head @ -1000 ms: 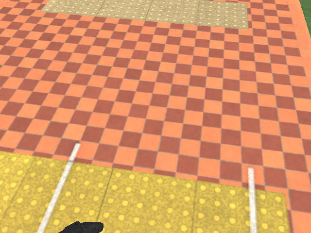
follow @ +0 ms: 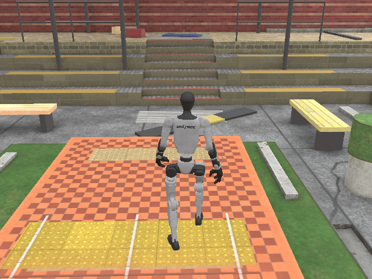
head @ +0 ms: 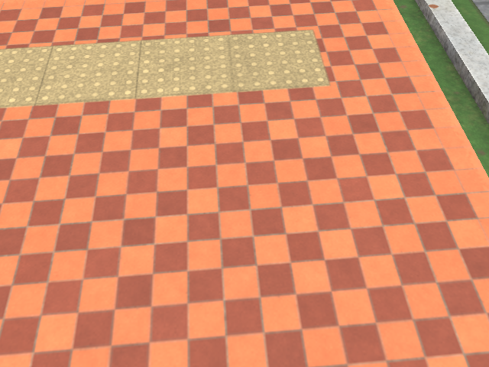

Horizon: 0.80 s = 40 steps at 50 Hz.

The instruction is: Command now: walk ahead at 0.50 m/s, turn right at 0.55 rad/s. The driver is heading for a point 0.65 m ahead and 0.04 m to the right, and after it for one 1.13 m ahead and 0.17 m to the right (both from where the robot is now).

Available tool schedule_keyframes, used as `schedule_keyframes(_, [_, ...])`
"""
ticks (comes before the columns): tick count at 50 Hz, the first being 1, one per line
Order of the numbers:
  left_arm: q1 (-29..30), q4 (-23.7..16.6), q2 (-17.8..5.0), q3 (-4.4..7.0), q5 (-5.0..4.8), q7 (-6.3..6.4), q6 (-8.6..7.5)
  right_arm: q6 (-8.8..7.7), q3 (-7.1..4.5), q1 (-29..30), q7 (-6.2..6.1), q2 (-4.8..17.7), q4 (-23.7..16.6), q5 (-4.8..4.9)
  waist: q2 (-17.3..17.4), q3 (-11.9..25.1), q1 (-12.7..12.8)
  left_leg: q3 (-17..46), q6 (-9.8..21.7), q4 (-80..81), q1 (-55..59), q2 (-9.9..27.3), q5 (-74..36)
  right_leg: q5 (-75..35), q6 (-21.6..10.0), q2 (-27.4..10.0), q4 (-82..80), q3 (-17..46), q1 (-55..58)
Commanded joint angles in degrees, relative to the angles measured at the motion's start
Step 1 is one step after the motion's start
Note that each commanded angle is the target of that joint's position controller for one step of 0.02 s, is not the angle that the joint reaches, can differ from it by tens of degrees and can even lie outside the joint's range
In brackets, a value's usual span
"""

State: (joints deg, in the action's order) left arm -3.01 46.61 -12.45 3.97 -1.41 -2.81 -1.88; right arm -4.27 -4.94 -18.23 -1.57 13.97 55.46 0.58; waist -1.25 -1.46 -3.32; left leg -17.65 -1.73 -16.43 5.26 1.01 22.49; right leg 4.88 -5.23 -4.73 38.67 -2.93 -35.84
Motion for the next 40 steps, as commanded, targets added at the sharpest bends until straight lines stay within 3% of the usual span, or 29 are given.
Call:
schedule_keyframes(1, [-2.55, -4.24, -7.08, 2.42, -0.36, -0.56, -0.57, 0.68, -2.65, 2.13, -0.44, 12.25, -3.33, 0.79, 6.57, 2.13, 5.95, 3.31, 7.68, -11.96, 0.33, 16.02, -62.25, 7.68, -3.34, 5.84, -1.06, -5.48, 8.59])
schedule_keyframes(2, [-11.75, -1.96, -10.18, 4.2, -0.48, -0.14, -0.63, 0.97, -2.47, 3.59, -0.43, 12.36, -3.87, 1.09, 5.7, 6.95, 11.04, 2.04, 5.83, -24.24, -3.99, 13.66, -62.21, 3.82, -5.45, 8.69, -5.67, -5.79, 22.02])
schedule_keyframes(3, [-20.76, 0.09, -16.1, 6.44, -0.26, 1.16, -0.25, 0.56, -1.8, 3.39, -0.51, 10.72, -5.22, 0.01, -0.76, 12.32, 14.12, 1.96, 2.72, -42.95, -19.2, 10.82, -42.88, 3.63, -9.04, 1.5, -7.93, 7.59, 39.93])
schedule_keyframes(4, [-19.29, -0.32, -21.28, 6.77, -0.35, 1.23, -0.89, -1.44, 0.9, -1.45, 0.64, 1.54, -8.41, -1.41, -13.84, 17.53, 6.23, 10.52, -0.33, -61.68, -44.28, -1.67, 10.13, 12.25, -19.62, -12.05, -14.86, 41.19, 57.32])
schedule_keyframes(5, [-22.25, -1.35, -16.56, 5.26, 0.58, 1.08, -1.4, -4.15, 0.34, 5.57, 1.5, 5.96, -9.73, 1.24, -7.3, 21.77, 10.53, 22.27, 1.2, -66.39, -50.91, -1.89, 10.61, 14.48, -19.27, -14.2, -22.54, 49.56, 60.02])
schedule_keyframes(6, [-19.84, -1.11, -13.28, 4.34, 0.89, 1.06, -2.01, -5.22, -0.07, 9.83, 1.83, 7.52, -10.95, 2.86, -5.01, 14.19, 10.31, 22.2, 2.76, -64.74, -55.49, 0.77, 5.08, 8.51, -16.4, -12.94, -22.55, 40.93, 55.54])
schedule_keyframes(7, [-15.3, -2.22, -10.97, 3.63, 0.35, 1.13, -2.35, -5.57, 0.04, 9.96, 1.43, 7.29, -10.4, 1.84, -0.09, 10.17, 7.56, 22.35, 3.4, -59.81, -52.59, 3.55, -0.04, 2.51, -14.27, -10.42, -21.98, 33.26, 46.68])
schedule_keyframes(8, [-10.87, -3.31, -8.96, 2.99, 0.28, 1.18, -2.41, -5.22, -0.55, 9.69, 0.97, 7.91, -9.74, 0.25, 1.42, 7.29, 5.06, 22.08, 2.99, -55.14, -47.85, 5.32, -2.58, -3.36, -12.74, -8.13, -22.43, 27.39, 37.96])
schedule_keyframes(9, [-8.97, -4.25, -7.85, 2.49, 0.77, 1.42, -2.58, -4.33, -1.01, 8.35, 0.94, 8.33, -9.77, -0.14, 0.76, 6.77, 3.1, 22.55, 2.52, -52.5, -43.5, 6.55, -4.17, -6.66, -12.28, -6.82, -23.58, 24.73, 32.74])
schedule_keyframes(12, [-10.04, -4.2, -9.27, 2.57, 0.61, 2.41, -3.0, -2.28, -0.82, 8.57, 0.87, 6.25, -10.47, -0.86, 0.78, 4.83, 1.81, 20.75, 0.22, -44.65, -41.2, 6.54, -7.93, -13.12, -12.07, -5.12, -25.96, 19.54, 26.42])
schedule_keyframes(15, [-13.31, -2.98, -9.93, 2.56, 0.51, 3.39, -3.01, -1.91, 0.04, 14.6, 0.93, 4.52, -12.2, -1.24, -0.98, 2.64, 3.95, 19.3, -0.79, -31.97, -41.78, 5.43, -18.93, -15.67, -9.95, -2.61, -26.77, 14.43, 24.79])
schedule_keyframes(18, [-15.88, -1.92, -9.89, 2.4, 0.42, 3.51, -2.87, -2.26, 0.78, 19.99, 1.77, 3.46, -13.34, -0.62, -2.86, 1.33, 6.68, 18.14, 0.06, -20.01, -38.44, 3.16, -29.52, -10.16, -7.51, -1.1, -26.75, 12.02, 24.51])
schedule_keyframes(21, [-18.51, -0.46, -10.19, 2.33, 0.35, 3.3, -2.95, -2.6, 0.9, 24.04, 2.55, 4.46, -14.76, 0.03, -3.51, -0.7, 8.58, 18.44, 1.31, -15.36, -39.49, 2.41, -30.79, -5.41, -7.39, -3.8, -25.97, 14.56, 28.41])
schedule_keyframes(24, [-20.33, 0.72, -10.61, 2.45, 0.38, 3.71, -2.36, -3.32, 0.79, 25.59, 3.5, 5.76, -16.12, -0.03, -3.69, -1.47, 8.46, 18.73, 3.59, -12.43, -42.85, 1.9, -24.67, -9.52, -6.84, -7.28, -22.26, 17.1, 36.42])
schedule_keyframes(26, [-19.35, 0.71, -11.46, 2.7, 0.51, 4.0, -1.86, -3.67, 0.4, 22.39, 3.77, 6.92, -15.65, -0.02, -4.89, -0.16, 6.32, 17.62, 5.31, -11.36, -38.33, 0.55, -20.04, -18.65, -5.54, -7.8, -18.8, 17.08, 38.61])
schedule_keyframes(27, [-17.99, 0.36, -11.78, 2.71, 0.5, 4.01, -1.66, -3.78, -0.23, 17.73, 3.66, 8.08, -14.44, -0.14, -5.23, 2.58, 3.57, 15.88, 6.58, -10.18, -31.22, -1.31, -19.69, -28.66, -4.65, -6.33, -14.04, 15.69, 38.36])
schedule_keyframes(28, [-16.77, -0.18, -10.9, 2.23, 0.72, 3.85, -1.58, -3.81, -1.25, 9.35, 3.42, 10.19, -12.09, -0.52, -4.28, 8.25, -0.41, 16.3, 8.65, -10.78, -18.79, -0.79, -22.3, -33.13, -3.24, -3.22, -4.62, 13.34, 35.09])
schedule_keyframes(29, [-16.52, -1.44, -8.64, 1.18, 1.66, 3.75, -1.6, -3.68, -1.92, -1.34, 3.07, 13.4, -10.53, -1.26, 1.31, 16.87, -4.23, 27.71, 12.6, -12.41, -1.64, 9.13, -23.63, -18.37, -1.36, 0.82, 12.24, 10.79, 24.27])
schedule_keyframes(30, [-26.41, -0.82, -2.92, -0.34, 0.39, 3.19, -2.66, -3.26, -2.79, -5.91, 3.61, 16.33, -8.28, -1.09, 19.42, 24.34, -0.29, 54.64, 22.17, -6.95, 18.28, 21.63, -12.54, 23.04, 2.93, 10.44, 32.48, 9.02, 1.95])
schedule_keyframes(31, [-23.57, -0.03, -8.09, 0.37, -0.44, 3.06, -3.37, -2.97, -1.41, -5.72, 3.71, 10.78, -8.22, 0.32, 14.23, 21.54, -2.56, 60.48, 20.36, -1.69, 17.58, 20.68, -0.18, 27.35, 2.41, 7.99, 38.15, 14.04, -5.8])
schedule_keyframes(32, [-16.49, -2.06, -10.95, 1.06, -0.98, 2.91, -3.81, -2.7, -0.62, -0.75, 3.4, 8.28, -9.21, 0.45, 9.18, 12.13, -2.7, 51.7, 17.38, -0.4, 9.36, 18.66, 0.11, 22.12, 2.07, 4.99, 38.37, 12.33, -9.07])
schedule_keyframes(33, [-12.57, -3.09, -10.46, 0.9, -0.45, 3.15, -3.97, -2.32, -0.14, 3.79, 3.27, 7.7, -10.22, -0.24, 3.58, 7.29, -0.87, 45.12, 15.84, 0.96, 0.18, 16.56, -5.7, 17.0, 2.07, 1.98, 35.65, 9.82, -6.97])
schedule_keyframes(34, [-11.06, -3.5, -9.92, 1.14, 0.56, 3.31, -3.93, -2.3, 0.24, 5.92, 3.38, 6.76, -10.44, -0.78, 2.53, 4.06, 0.62, 41.15, 15.77, 2.35, -6.46, 14.85, -12.1, 14.38, 2.35, 0.34, 32.24, 9.01, -5.21])
schedule_keyframes(35, [-12.25, -3.46, -9.27, 1.35, 0.85, 3.31, -3.59, -2.5, 0.62, 6.55, 3.42, 6.05, -10.38, -1.33, 3.93, 3.89, 2.46, 38.0, 15.28, 3.48, -10.04, 13.19, -16.62, 12.73, 2.37, -1.26, 29.83, 9.08, -1.84])
schedule_keyframes(36, [-13.59, -3.13, -8.25, 1.28, 0.74, 3.34, -3.2, -2.6, 0.74, 6.45, 3.51, 5.73, -10.04, -1.21, 5.04, 4.02, 3.3, 35.6, 15.28, 4.63, -11.67, 12.02, -19.11, 12.17, 2.6, -1.72, 27.81, 8.61, -0.08])
schedule_keyframes(38, [-13.75, -3.15, -6.64, 0.96, 0.79, 3.49, -2.57, -2.85, 0.53, 5.33, 3.31, 6.8, -9.15, -0.68, 5.55, 3.4, 3.91, 31.92, 15.92, 6.44, -13.53, 11.56, -23.54, 11.06, 3.5, -2.54, 23.7, 7.39, -0.41])
schedule_keyframes(40, [-9.95, -4.53, -6.18, 0.71, 1.2, 3.6, -2.33, -2.64, 0.09, 3.94, 2.73, 8.55, -8.43, -0.53, 4.69, 2.24, 3.31, 29.43, 16.24, 7.98, -13.57, 11.59, -26.74, 6.3, 4.79, -3.18, 18.15, 6.62, -3.26])
